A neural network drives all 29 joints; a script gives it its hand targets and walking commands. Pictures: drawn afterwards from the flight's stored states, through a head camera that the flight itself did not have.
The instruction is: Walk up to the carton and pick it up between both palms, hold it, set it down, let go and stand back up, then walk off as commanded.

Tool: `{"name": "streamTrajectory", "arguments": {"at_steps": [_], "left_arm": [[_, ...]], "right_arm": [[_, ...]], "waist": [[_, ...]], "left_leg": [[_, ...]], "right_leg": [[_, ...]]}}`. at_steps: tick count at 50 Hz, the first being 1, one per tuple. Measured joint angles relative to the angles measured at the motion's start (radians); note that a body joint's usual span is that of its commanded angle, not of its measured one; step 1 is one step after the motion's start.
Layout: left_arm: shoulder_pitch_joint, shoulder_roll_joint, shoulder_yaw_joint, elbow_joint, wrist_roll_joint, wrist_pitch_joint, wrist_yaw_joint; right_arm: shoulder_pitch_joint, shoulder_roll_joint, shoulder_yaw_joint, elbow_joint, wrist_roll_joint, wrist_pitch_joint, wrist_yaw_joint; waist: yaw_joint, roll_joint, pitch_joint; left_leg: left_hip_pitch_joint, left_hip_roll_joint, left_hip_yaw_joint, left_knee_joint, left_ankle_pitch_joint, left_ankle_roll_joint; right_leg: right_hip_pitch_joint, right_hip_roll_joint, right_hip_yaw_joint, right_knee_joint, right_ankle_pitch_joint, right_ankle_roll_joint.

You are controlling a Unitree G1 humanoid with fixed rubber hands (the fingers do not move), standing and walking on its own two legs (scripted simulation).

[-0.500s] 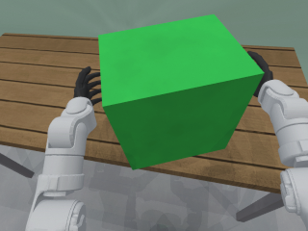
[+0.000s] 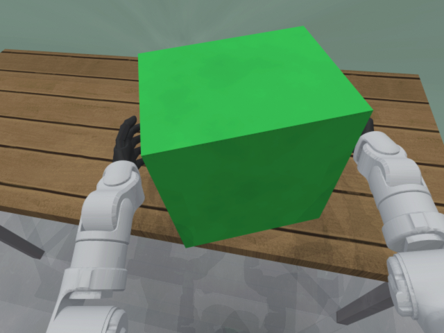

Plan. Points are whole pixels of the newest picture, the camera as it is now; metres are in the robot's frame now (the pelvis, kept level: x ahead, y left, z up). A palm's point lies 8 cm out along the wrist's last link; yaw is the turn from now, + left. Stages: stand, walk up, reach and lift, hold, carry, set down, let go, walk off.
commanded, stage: reach and lift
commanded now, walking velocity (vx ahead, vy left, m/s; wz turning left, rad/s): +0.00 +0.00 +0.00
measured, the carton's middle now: (239, 146) +0.44 +0.04 +0.09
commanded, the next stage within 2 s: none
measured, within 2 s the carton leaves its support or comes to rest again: leaves its support in 2.00 s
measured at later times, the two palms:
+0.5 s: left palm (129, 162) +0.36 +0.21 +0.12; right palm (349, 134) +0.47 -0.15 +0.11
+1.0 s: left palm (131, 159) +0.37 +0.21 +0.12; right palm (346, 134) +0.47 -0.14 +0.11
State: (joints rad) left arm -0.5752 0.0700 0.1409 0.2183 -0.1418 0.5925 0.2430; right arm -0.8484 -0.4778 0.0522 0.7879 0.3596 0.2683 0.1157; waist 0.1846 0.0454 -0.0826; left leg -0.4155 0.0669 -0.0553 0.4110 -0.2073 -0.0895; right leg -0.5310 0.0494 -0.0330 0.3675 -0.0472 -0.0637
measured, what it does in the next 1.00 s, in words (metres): stands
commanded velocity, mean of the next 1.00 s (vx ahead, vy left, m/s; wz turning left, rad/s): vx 0.00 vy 0.00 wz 0.00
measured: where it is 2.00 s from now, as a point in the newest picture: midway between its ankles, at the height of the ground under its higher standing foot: outside the picture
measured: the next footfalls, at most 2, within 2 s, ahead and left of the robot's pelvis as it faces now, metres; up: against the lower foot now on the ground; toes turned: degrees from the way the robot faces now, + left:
none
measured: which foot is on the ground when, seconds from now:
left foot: down 0.00-1.00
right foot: down 0.00-1.00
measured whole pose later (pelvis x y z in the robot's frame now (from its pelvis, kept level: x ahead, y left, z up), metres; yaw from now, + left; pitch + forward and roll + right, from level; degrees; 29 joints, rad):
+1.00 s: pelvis +0.00 +0.00 +0.00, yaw +1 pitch +12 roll +1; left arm -0.64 0.01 0.20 0.40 -0.06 0.44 0.28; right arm -0.90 -0.36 -0.02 0.92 0.24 0.21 0.09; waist 0.16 0.03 -0.12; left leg -0.41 0.06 -0.06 0.37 -0.18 -0.09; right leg -0.53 0.04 -0.04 0.34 -0.03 -0.06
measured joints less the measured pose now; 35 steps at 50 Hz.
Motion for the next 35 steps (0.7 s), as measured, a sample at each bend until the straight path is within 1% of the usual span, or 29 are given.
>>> {"name": "streamTrajectory", "arguments": {"at_steps": [7, 18, 25, 35], "left_arm": [[-0.020, -0.022, 0.004, 0.036, 0.012, -0.015, 0.004], [-0.037, -0.033, 0.004, 0.064, 0.030, -0.035, 0.023], [-0.041, -0.038, 0.001, 0.078, 0.036, -0.050, 0.037], [-0.044, -0.046, 0.020, 0.115, 0.047, -0.088, 0.037]], "right_arm": [[-0.017, 0.018, -0.002, 0.033, -0.017, -0.005, -0.010], [-0.026, 0.053, -0.033, 0.070, -0.051, -0.022, -0.022], [-0.033, 0.055, -0.035, 0.087, -0.051, -0.029, -0.020], [-0.037, 0.073, -0.042, 0.096, -0.073, -0.033, -0.026]], "waist": [[0.006, 0.004, -0.005], [-0.002, -0.008, -0.003], [-0.001, -0.010, -0.008], [-0.005, -0.008, -0.020]], "left_leg": [[0.011, -0.003, 0.001, -0.012, 0.007, 0.002], [0.013, -0.004, -0.007, -0.016, 0.012, 0.001], [0.007, -0.004, -0.007, -0.015, 0.014, 0.001], [0.007, -0.006, -0.006, -0.030, 0.022, 0.002]], "right_leg": [[0.009, -0.003, 0.001, -0.008, 0.004, 0.002], [0.017, -0.005, -0.006, -0.016, 0.009, 0.001], [0.011, -0.005, -0.006, -0.017, 0.011, 0.000], [0.006, -0.007, -0.006, -0.019, 0.013, 0.001]]}}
